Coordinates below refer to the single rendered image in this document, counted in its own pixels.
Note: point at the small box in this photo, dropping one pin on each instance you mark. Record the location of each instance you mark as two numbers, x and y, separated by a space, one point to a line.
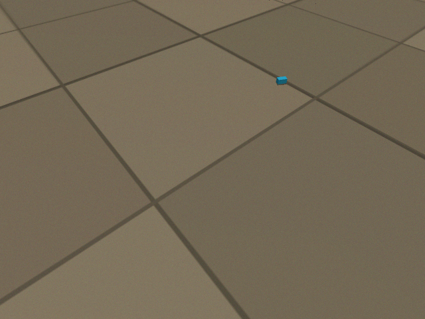
281 80

